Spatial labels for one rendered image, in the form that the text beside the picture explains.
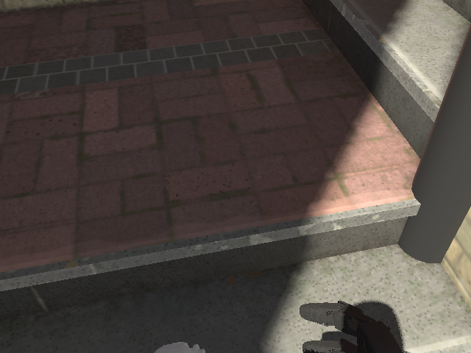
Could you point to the robot right hand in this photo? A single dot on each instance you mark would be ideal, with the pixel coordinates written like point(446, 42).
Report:
point(372, 336)

